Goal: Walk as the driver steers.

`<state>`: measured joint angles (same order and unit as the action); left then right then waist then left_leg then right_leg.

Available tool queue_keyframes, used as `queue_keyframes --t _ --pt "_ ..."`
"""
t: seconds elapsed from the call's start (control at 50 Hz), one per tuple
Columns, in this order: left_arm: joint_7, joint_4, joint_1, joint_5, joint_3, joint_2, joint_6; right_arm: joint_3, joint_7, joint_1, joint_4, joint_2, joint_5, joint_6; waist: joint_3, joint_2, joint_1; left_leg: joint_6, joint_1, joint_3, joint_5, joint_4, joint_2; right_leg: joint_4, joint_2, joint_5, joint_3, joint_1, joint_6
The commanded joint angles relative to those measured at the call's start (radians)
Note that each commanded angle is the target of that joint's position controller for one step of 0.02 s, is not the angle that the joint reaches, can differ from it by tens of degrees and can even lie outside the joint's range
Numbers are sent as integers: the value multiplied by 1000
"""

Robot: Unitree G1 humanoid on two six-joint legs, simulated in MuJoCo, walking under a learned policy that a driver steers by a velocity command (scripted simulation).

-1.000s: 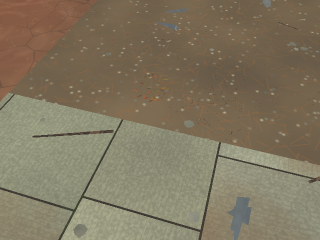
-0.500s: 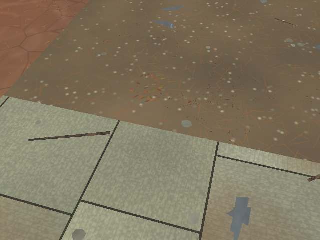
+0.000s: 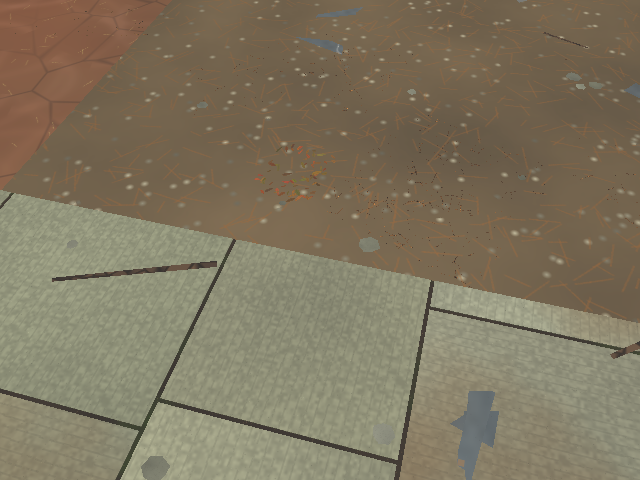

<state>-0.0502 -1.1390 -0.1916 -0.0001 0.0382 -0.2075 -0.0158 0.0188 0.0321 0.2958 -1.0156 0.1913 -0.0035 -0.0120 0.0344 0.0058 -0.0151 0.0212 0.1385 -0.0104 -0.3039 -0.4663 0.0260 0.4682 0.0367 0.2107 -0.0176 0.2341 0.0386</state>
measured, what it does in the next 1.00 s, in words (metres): stands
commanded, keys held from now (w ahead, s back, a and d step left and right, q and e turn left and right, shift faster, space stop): no key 0.86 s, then w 0.14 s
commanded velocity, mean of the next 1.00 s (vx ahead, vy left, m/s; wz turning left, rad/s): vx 0.02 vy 0.00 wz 0.00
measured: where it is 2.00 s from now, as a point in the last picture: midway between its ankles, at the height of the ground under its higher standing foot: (362, 457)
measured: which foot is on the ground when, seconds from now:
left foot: down 0.00-1.00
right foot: down 0.00-1.00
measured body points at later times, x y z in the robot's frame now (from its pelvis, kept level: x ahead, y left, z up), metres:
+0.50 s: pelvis +0.00 +0.00 +0.00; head +0.01 +0.00 +0.45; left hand +0.01 +0.24 -0.16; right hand +0.00 -0.24 -0.16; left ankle -0.03 +0.11 -0.74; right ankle +0.03 -0.14 -0.74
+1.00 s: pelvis +0.02 -0.01 -0.01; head +0.02 -0.01 +0.44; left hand +0.01 +0.23 -0.16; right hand -0.02 -0.25 -0.16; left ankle -0.03 +0.11 -0.74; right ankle +0.02 -0.13 -0.73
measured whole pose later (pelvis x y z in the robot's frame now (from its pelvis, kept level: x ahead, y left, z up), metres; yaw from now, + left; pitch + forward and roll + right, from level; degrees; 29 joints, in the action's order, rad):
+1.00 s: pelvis +0.02 -0.01 -0.01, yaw -1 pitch -1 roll +0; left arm -0.05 -1.13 -0.31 -0.01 0.03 -0.18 0.01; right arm 0.02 0.04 0.38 -1.08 0.18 0.02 -0.02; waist 0.00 0.00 0.01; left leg 0.04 0.15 -0.01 -0.37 -0.52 0.01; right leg 0.67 0.02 0.40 0.01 0.30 -0.02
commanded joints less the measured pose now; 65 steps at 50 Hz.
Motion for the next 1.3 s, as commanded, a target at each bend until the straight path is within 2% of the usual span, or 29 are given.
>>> queue_keyframes --t 0.02,0.38,0.86,0.88,0.9,0.92,0.94,0.98,1.0,1.02,1.04,1.06,1.08,1.1,1.12,1.14,1.16,1.18,1.2,1.22,1.24,1.26,1.3 --pt "-4 19 -29 0 12 -96 6 15 2 53 10 95 1 -7 16 -11 2 12 110 -39 145 114 -44 -49 2 -115 0 -67 -27" --pt "-6 13 -81 -3 3 -76 6 4 2 83 -45 77 3 -4 25 -7 8 10 110 -28 151 114 -40 -47 -2 -122 2 -60 -29" --pt "-7 19 -123 -5 -2 -60 9 -1 4 117 -66 61 5 -4 34 -6 12 6 116 -19 143 106 -37 -40 -7 -125 3 -53 -34" --pt "-7 9 -141 -4 -4 -48 8 -3 5 136 -76 54 5 -3 10 -12 12 10 107 -13 41 115 -30 -35 -21 -35 19 -64 -35" --pt "-8 8 -143 -9 -3 -48 7 3 9 142 -78 68 12 1 23 -26 16 27 121 -20 -129 123 -26 -1 -50 109 49 -42 -39" --pt "-9 12 -139 -14 1 -53 8 13 12 135 -69 98 18 3 53 -57 20 56 147 -56 -319 141 -44 47 -76 266 78 10 -48" --pt "-8 26 -117 -13 2 -54 16 21 14 142 -60 120 24 0 100 -84 31 90 169 -126 -465 182 -93 98 -83 341 86 88 -57" --pt "8 65 -59 -14 -7 -16 49 45 11 182 -55 185 35 -18 158 -191 60 189 147 -369 -580 296 -272 291 -60 240 91 218 -68" --pt "19 81 -39 -19 -7 -19 68 51 10 173 -47 192 34 -28 184 -193 60 230 152 -450 -552 330 -336 363 -19 225 55 268 -85" --pt "29 94 -29 -27 -5 -26 83 49 8 151 -37 177 28 -39 201 -186 50 240 128 -469 -484 329 -359 392 9 265 28 317 -102" --pt "37 104 -33 -35 -3 -33 97 47 3 125 -24 164 31 -47 199 -172 34 223 96 -436 -406 309 -350 346 28 294 16 326 -118" --pt "43 101 -60 -39 0 -37 109 47 0 93 -12 159 39 -48 181 -150 8 190 96 -364 -333 277 -316 229 26 276 30 256 -131" --pt "46 71 -133 -39 6 -33 116 47 -3 51 0 162 47 -45 149 -126 -34 153 158 -263 -268 227 -254 77 -9 176 82 82 -132" --pt "48 24 -226 -31 18 -42 115 47 -7 48 6 161 47 -41 104 -94 -60 130 232 -189 -195 150 -191 25 -68 65 124 -105 -109" --pt "48 -9 -338 -24 34 -68 112 41 -8 22 21 152 41 -47 59 -27 -104 98 311 -109 -42 -22 -128 -9 -37 47 44 -254 -111" --pt "42 -21 -484 -25 60 -166 112 23 -12 4 47 85 29 -59 -7 232 -144 29 463 43 -40 -403 -16 -179 187 159 -314 -395 -192" --pt "56 -21 -537 -12 58 -209 127 14 -11 10 73 39 41 -79 -43 339 -130 27 616 -27 -231 -658 43 -328 359 286 -721 -424 -316" --pt "56 8 -414 -7 34 -142 140 22 -17 -1 77 79 57 -92 46 169 -67 54 696 -95 -182 -802 -38 -323 380 339 -692 -352 -315" --pt "60 42 -320 -10 21 -100 146 24 -26 -17 79 92 59 -102 89 97 -38 77 716 -99 -68 -824 -85 -320 331 309 -547 -298 -279" --pt "67 65 -257 -8 12 -94 144 31 -28 -19 73 100 49 -108 93 56 -14 85 697 -80 23 -780 -119 -333 279 213 -424 -265 -246" --pt "70 75 -240 -7 4 -77 140 44 -29 -35 72 128 37 -109 99 52 -6 82 674 -64 81 -718 -142 -337 238 72 -318 -252 -217" --pt "69 71 -260 -3 -5 -50 131 52 -35 -40 69 135 33 -105 84 65 -6 74 634 -42 115 -679 -151 -336 195 -43 -227 -246 -194" --pt "58 57 -327 2 -8 -58 119 49 -46 -64 72 96 30 -91 68 74 -12 47 631 0 152 -633 -148 -329 166 -225 -141 -256 -196"
Next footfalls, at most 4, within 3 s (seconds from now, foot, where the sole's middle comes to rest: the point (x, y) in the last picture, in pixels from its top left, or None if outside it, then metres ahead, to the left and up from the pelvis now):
1.60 left None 0.48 0.08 -0.78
2.16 right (404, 363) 0.79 -0.16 -0.78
2.72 left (306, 258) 1.11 0.08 -0.78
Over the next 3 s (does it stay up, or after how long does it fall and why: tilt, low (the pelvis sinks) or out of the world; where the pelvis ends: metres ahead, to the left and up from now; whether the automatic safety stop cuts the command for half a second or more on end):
stays up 1.07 -0.01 0.01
